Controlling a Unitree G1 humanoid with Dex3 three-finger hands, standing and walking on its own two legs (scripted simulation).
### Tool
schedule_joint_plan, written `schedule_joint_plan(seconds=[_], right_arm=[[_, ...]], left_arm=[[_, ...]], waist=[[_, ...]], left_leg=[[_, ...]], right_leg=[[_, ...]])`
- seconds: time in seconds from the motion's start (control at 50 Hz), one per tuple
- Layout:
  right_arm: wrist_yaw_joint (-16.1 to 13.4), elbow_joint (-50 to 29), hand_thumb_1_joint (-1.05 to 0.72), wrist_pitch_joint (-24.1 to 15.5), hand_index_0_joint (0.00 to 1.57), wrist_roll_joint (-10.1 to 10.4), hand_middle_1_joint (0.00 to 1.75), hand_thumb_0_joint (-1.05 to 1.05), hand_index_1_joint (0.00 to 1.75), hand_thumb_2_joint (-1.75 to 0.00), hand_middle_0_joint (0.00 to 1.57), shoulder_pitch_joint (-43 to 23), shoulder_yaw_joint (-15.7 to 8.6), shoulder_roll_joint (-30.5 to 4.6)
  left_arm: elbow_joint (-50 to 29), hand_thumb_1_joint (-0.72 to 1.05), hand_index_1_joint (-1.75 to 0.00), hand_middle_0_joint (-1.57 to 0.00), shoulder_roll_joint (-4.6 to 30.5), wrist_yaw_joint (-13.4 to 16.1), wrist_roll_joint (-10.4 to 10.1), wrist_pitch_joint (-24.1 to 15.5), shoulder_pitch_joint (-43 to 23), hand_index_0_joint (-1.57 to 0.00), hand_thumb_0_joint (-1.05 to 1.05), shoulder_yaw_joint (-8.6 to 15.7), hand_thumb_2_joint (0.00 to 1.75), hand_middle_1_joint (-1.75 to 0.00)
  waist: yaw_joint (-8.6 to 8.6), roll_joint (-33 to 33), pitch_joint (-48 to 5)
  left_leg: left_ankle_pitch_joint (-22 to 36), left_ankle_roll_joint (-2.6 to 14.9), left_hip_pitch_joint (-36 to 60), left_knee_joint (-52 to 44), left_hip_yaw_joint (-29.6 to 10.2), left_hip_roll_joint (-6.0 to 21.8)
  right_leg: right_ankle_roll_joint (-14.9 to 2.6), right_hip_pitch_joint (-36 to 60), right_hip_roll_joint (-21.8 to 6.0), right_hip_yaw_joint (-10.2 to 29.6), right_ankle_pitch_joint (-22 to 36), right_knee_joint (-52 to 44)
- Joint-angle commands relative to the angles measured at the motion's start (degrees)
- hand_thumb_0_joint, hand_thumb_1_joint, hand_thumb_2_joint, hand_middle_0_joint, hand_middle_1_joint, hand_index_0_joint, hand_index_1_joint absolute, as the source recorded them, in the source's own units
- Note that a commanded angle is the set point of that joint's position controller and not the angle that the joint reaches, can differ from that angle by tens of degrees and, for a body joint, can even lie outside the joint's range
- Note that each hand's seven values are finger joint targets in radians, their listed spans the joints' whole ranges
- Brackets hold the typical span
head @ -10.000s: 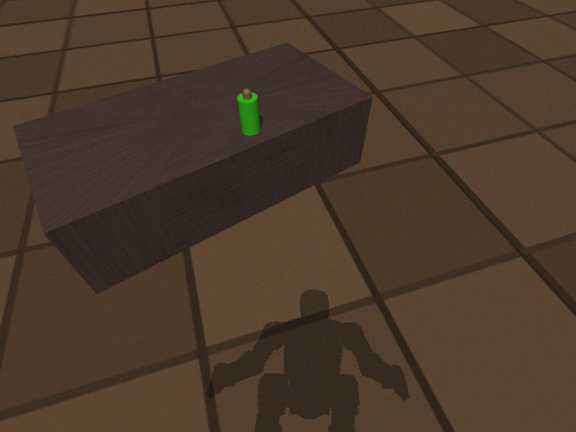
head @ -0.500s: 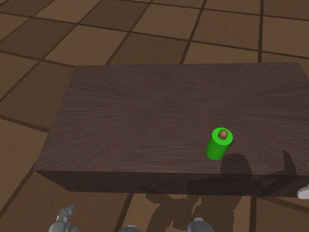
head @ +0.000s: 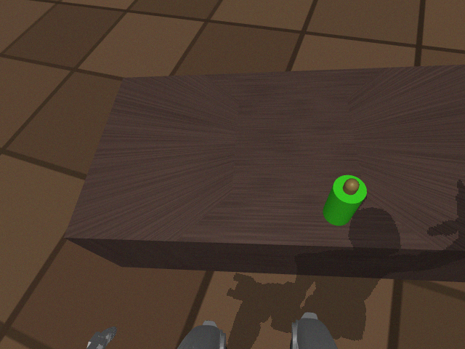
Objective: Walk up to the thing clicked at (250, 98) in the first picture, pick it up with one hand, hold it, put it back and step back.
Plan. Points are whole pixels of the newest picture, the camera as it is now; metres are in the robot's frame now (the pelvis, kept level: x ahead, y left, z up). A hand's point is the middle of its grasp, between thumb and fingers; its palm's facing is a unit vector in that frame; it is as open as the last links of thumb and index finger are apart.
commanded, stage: go down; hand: right
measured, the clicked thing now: (344, 199) +0.48 -0.21 -0.23
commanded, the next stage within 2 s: approach in 0.16 s
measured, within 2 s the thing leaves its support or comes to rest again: neither
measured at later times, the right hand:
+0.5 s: hand out of the picture +0.39 -0.39 +0.00, palm faces +0.18 +0.98 -0.06, open 17.6 cm
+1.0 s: hand (385, 211) +0.45 -0.30 -0.23, palm faces +0.08 +1.00 +0.00, open 17.5 cm
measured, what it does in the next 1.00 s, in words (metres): lowers itself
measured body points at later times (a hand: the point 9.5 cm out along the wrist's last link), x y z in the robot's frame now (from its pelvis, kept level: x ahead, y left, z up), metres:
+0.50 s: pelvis +0.00 -0.01 -0.03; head +0.13 -0.06 +0.40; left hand +0.08 +0.27 -0.11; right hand +0.37 -0.44 +0.01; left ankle -0.01 +0.15 -0.68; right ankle +0.04 -0.13 -0.68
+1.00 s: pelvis -0.06 +0.00 -0.26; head +0.16 -0.04 +0.13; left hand +0.03 +0.27 -0.37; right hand +0.44 -0.36 -0.23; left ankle -0.01 +0.15 -0.68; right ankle +0.04 -0.13 -0.68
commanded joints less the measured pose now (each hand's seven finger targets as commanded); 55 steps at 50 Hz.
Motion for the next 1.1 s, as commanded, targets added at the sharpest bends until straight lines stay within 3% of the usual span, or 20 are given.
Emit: schedule_joint_plan(seconds=[0.0, 0.08, 0.1, 0.12, 0.16, 0.26, 0.34, 0.44, 0.48, 0.56, 0.62, 0.68, 0.72, 0.78, 0.84, 0.9, 0.92, 0.96, 1.0, 1.08], right_arm=[[0.7, -7.88, 0.52, -4.54, 0.04, 1.74, 0.05, 0.0, 0.05, -0.06, 0.05, -15.22, -3.09, -23.04], [1.08, -8.91, 0.55, -5.29, 0.04, 1.84, 0.05, 0.0, 0.05, -0.06, 0.05, -16.74, -4.8, -25.84], [1.16, -7.63, 0.54, -5.18, 0.04, 1.92, 0.05, 0.0, 0.05, -0.06, 0.05, -15.44, -3.99, -24.87], [1.31, -10.93, 0.53, -5.62, 0.04, 2.0, 0.05, 0.0, 0.05, -0.06, 0.05, -17.87, -4.49, -25.53], [1.49, -7.44, 0.54, -5.37, 0.04, 2.17, 0.05, 0.0, 0.05, -0.06, 0.05, -15.73, -3.46, -23.69], [1.69, -9.1, 0.61, -6.16, 0.03, 2.49, 0.06, 0.0, 0.06, -0.08, 0.03, -18.91, -4.4, -26.05], [2.06, -4.33, 0.61, -8.26, 0.03, 3.41, 0.07, 0.0, 0.07, -0.09, 0.01, -19.24, -3.14, -22.14], [3.7, -1.47, 0.61, -15.1, 0.03, 6.5, 0.06, 0.0, 0.06, -0.09, 0.02, -20.14, -3.12, -17.67], [4.9, -3.6, 0.6, -18.46, 0.04, 8.57, 0.06, 0.0, 0.06, -0.09, 0.03, -20.51, -3.71, -15.81], [7.09, -6.47, 0.58, -23.05, 0.05, 11.82, 0.05, 0.0, 0.05, -0.05, 0.05, -21.04, -7.1, -17.51], [7.79, -5.62, 0.57, -25.19, 0.05, 12.37, 0.04, 0.0, 0.04, -0.03, 0.06, -24.12, -9.48, -19.59], [7.96, -10.09, 0.58, -26.97, 0.05, 10.89, 0.04, 0.0, 0.04, -0.03, 0.06, -31.85, -11.21, -23.98], [7.82, -6.85, 0.56, -26.31, 0.05, 9.76, 0.04, 0.0, 0.04, -0.03, 0.06, -33.71, -10.73, -23.18], [6.41, -9.61, 0.55, -24.85, 0.06, 7.44, 0.04, 0.0, 0.04, -0.02, 0.06, -36.88, -12.28, -26.2], [4.66, -6.63, 0.51, -21.39, 0.06, 5.2, 0.04, 0.0, 0.03, -0.03, 0.07, -40.0, -8.91, -22.86], [2.26, -8.96, 0.51, -20.14, 0.06, 3.4, 0.03, 0.0, 0.03, -0.02, 0.07, -40.69, -9.55, -25.08], [1.61, -9.96, 0.5, -20.08, 0.06, 2.92, 0.04, 0.0, 0.04, -0.03, 0.07, -42.02, -9.08, -24.65], [0.39, -8.27, 0.52, -19.81, 0.06, 2.99, 0.03, 0.0, 0.03, -0.02, 0.07, -41.12, -8.39, -22.26], [-1.29, -12.41, 0.52, -20.24, 0.06, 3.06, 0.03, 0.0, 0.03, -0.02, 0.07, -42.88, -9.41, -23.82], [-4.84, -16.3, 0.47, -18.62, 0.06, 2.45, 0.03, 0.0, 0.03, -0.02, 0.07, -45.3, -7.21, -20.71]], left_arm=[[-4.15, 0.91, -0.3, -0.19, 11.54, 0.54, -0.35, -1.49, 5.04, -0.19, 0.0, 4.24, 0.9, -0.3], [-4.13, 0.91, -0.3, -0.19, 11.94, 0.16, -0.29, -0.96, 5.54, -0.19, 0.0, 4.09, 0.9, -0.3], [-4.17, 0.91, -0.3, -0.19, 11.93, 0.14, -0.29, -0.83, 5.35, -0.19, 0.0, 3.97, 0.9, -0.3], [-3.99, 0.91, -0.3, -0.19, 11.87, 0.03, -0.22, -0.71, 5.7, -0.19, 0.0, 4.09, 0.9, -0.3], [-4.53, 0.91, -0.3, -0.19, 11.94, -0.1, -0.31, -0.57, 4.94, -0.2, 0.0, 3.9, 0.9, -0.3], [-4.48, 0.88, -0.3, -0.2, 12.25, -0.37, -0.42, -0.15, 5.28, -0.2, 0.0, 3.85, 0.9, -0.3], [-3.82, 0.88, -0.3, -0.2, 11.54, -0.84, -0.13, -0.41, 4.91, -0.19, 0.0, 3.38, 0.91, -0.3], [-4.56, 0.87, -0.3, -0.2, 11.48, -2.07, 0.65, -1.28, 3.16, -0.19, 0.0, 2.65, 0.91, -0.3], [-5.8, 0.87, -0.3, -0.19, 11.51, -2.49, 0.83, -1.59, 2.48, -0.19, 0.0, 2.3, 0.91, -0.29], [-6.62, 0.89, -0.3, -0.19, 11.98, -2.67, 1.1, -1.53, 1.15, -0.18, 0.0, 1.67, 0.91, -0.3], [-7.07, 0.89, -0.3, -0.18, 12.05, -2.58, 1.56, -1.14, 0.53, -0.18, 0.0, 0.52, 0.91, -0.29], [-7.21, 0.9, -0.29, -0.18, 12.57, -2.47, 2.75, -0.95, 0.23, -0.18, 0.0, 0.49, 0.91, -0.29], [-6.45, 0.89, -0.29, -0.18, 12.66, -2.78, 3.16, -0.63, -0.71, -0.18, 0.0, 0.58, 0.9, -0.29], [-6.04, 0.9, -0.29, -0.18, 13.18, -3.44, 3.96, 0.19, -0.16, -0.18, 0.0, 0.87, 0.9, -0.29], [-5.53, 0.91, -0.3, -0.19, 12.36, -4.61, 4.24, 1.29, -0.31, -0.19, 0.0, 0.61, 0.9, -0.3], [-5.28, 0.91, -0.3, -0.19, 12.67, -5.8, 4.17, 2.36, -0.44, -0.19, 0.0, 0.7, 0.9, -0.3], [-4.12, 0.91, -0.3, -0.19, 12.54, -6.35, 4.32, 2.93, 0.47, -0.19, 0.0, 1.05, 0.9, -0.3], [-4.62, 0.89, -0.3, -0.19, 12.18, -7.14, 4.05, 3.6, -0.38, -0.19, 0.0, 1.19, 0.9, -0.3], [-5.37, 0.89, -0.29, -0.19, 12.18, -7.59, 4.02, 4.22, -0.63, -0.19, 0.0, 1.36, 0.9, -0.3], [-5.59, 0.89, -0.3, -0.19, 12.01, -7.96, 3.54, 5.72, -0.59, -0.19, 0.0, 2.32, 0.9, -0.3]], waist=[[-0.31, -9.81, -18.99], [-0.92, -10.77, -22.1], [-0.79, -10.69, -20.6], [-1.21, -12.24, -23.33], [-0.58, -10.61, -19.77], [-0.4, -11.94, -21.04], [1.26, -8.17, -17.56], [1.25, -8.09, -19.11], [0.95, -9.72, -22.57], [0.32, -12.75, -28.87], [0.84, -12.3, -30.61], [1.04, -17.46, -37.54], [1.79, -17.56, -35.94], [0.79, -20.85, -42.98], [2.43, -20.07, -43.13], [1.85, -20.46, -46.95], [2.51, -20.52, -47.51], [3.21, -16.61, -44.83], [2.48, -16.79, -45.12], [2.47, -17.49, -44.94]], left_leg=[[12.78, 3.39, 0.63, -6.36, 0.29, -1.92], [14.26, 3.45, 1.04, -5.81, 0.41, -1.94], [14.33, 3.42, 0.88, -5.79, 0.54, -2.0], [15.28, 3.52, 0.91, -5.49, 0.41, -1.9], [13.02, 3.53, -0.56, -5.9, 0.84, -2.14], [13.0, 3.62, -1.23, -5.56, 0.82, -2.18], [12.61, 3.35, -5.14, -3.24, 0.36, -2.0], [8.52, 3.38, -16.26, 5.94, 0.75, -2.29], [6.51, 3.39, -21.59, 10.61, 0.98, -2.62], [4.43, 3.33, -30.74, 19.87, 1.64, -2.91], [4.01, 3.45, -36.4, 26.06, 1.73, -2.93], [3.9, 3.51, -41.16, 32.02, 1.54, -2.9], [0.93, 3.67, -46.5, 35.5, 2.04, -2.84], [2.45, 3.68, -48.42, 39.97, 2.21, -2.73], [2.36, 3.63, -51.71, 43.04, 2.78, -3.1], [1.85, 3.89, -53.38, 46.35, 3.07, -3.22], [2.32, 3.85, -53.94, 47.86, 3.52, -3.33], [-0.23, 3.93, -56.28, 49.72, 4.06, -3.62], [-1.13, 4.0, -55.78, 50.69, 3.94, -3.78], [-6.73, 4.3, -58.08, 52.11, 4.46, -4.07]], right_leg=[[-2.2, 19.44, 2.02, 0.28, 12.36, -7.02], [-2.02, 21.07, 1.89, 0.53, 15.4, -6.25], [-2.01, 20.89, 1.93, 0.49, 15.41, -6.51], [-1.8, 22.19, 1.76, 0.59, 17.49, -6.07], [-2.01, 20.96, 1.62, 0.9, 14.41, -6.75], [-1.7, 21.48, 1.44, 1.22, 15.22, -6.49], [-2.59, 15.41, 1.7, 0.86, 12.66, -3.26], [-2.19, 8.39, 1.09, 1.91, 11.27, 4.54], [-1.96, 7.44, 0.4, 2.82, 11.56, 8.33], [-1.38, 3.81, -0.63, 4.42, 14.47, 15.97], [-1.66, -3.88, -0.43, 4.51, 12.97, 22.78], [-1.52, -6.25, -0.35, 4.09, 12.35, 29.53], [-1.2, -11.02, -0.48, 4.74, 8.32, 32.41], [-0.81, -10.81, -0.87, 4.64, 9.9, 37.32], [-1.1, -15.68, -0.83, 4.5, 7.84, 41.24], [-1.26, -19.54, -0.64, 4.33, 6.15, 44.77], [-1.24, -20.8, -0.65, 4.49, 6.28, 46.18], [-1.69, -27.39, -0.56, 4.36, 1.81, 48.77], [-1.89, -31.57, -0.41, 3.62, -0.62, 50.17], [-1.75, -34.96, -0.27, 2.92, -7.55, 50.66]])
